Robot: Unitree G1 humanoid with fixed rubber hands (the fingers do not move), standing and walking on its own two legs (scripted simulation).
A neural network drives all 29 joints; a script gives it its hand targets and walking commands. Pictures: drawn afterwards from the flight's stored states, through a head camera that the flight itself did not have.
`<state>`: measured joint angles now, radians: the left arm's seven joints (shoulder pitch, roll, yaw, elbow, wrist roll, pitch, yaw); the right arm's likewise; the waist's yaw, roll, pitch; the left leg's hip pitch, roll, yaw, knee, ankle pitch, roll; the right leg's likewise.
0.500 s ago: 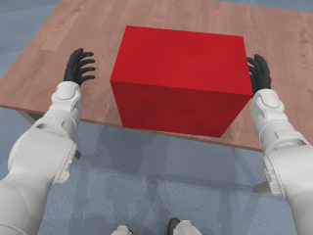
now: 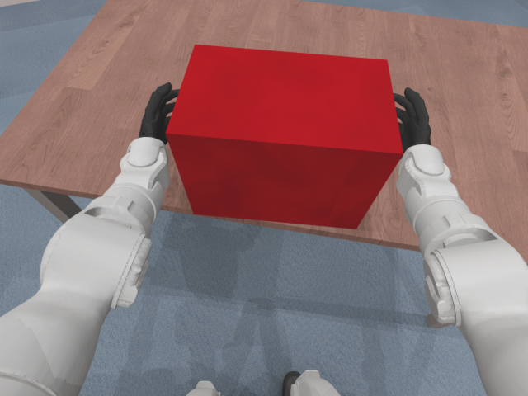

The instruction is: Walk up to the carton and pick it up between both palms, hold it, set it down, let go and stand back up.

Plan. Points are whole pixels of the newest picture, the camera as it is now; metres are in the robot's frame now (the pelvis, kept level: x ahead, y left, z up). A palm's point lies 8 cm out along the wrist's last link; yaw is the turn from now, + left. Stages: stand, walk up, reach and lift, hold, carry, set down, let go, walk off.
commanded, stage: reach and lift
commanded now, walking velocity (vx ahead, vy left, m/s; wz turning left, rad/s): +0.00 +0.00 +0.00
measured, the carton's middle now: (281, 144) +0.50 -0.02 +0.05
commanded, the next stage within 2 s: none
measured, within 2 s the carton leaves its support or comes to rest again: neither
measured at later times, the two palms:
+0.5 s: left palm (144, 135) +0.48 +0.18 +0.09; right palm (401, 138) +0.47 -0.20 +0.10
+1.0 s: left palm (143, 139) +0.47 +0.18 +0.09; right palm (399, 142) +0.47 -0.20 +0.09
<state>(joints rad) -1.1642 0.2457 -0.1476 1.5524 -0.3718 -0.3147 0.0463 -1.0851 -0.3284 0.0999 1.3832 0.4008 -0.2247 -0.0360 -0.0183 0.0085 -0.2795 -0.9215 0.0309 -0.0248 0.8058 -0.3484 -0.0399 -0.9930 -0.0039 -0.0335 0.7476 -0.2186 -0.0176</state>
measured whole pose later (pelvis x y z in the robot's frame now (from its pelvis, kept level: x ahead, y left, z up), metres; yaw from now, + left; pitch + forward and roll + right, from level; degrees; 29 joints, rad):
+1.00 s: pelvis +0.01 +0.01 +0.03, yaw +2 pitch +22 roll -1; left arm -1.08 0.21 0.20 1.55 -0.08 -0.46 0.03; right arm -0.98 -0.22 -0.35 1.28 -0.06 -0.32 -0.05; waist -0.04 0.04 -0.17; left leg -0.71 0.02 -0.05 0.57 -0.25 -0.03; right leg -0.75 -0.02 -0.07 0.49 -0.13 -0.01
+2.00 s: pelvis +0.01 +0.02 +0.04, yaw +1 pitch +22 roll -1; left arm -0.91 0.13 0.34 1.41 0.09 -0.64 0.05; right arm -0.87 -0.21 -0.54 1.41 -0.29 -0.73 -0.07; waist -0.01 -0.01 -0.17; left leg -0.64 0.02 0.00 0.42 -0.17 -0.01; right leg -0.66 -0.02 -0.06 0.29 -0.03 0.01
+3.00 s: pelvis +0.02 +0.03 +0.05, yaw +3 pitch +2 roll -1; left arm -0.72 0.14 0.14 0.90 -0.06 -0.01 0.09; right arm -0.70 -0.23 -0.09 0.93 0.17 -0.08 -0.10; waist -0.05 0.00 -0.11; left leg -0.20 0.00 -0.03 0.39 -0.22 0.01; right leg -0.21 -0.03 -0.06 0.27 -0.09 0.03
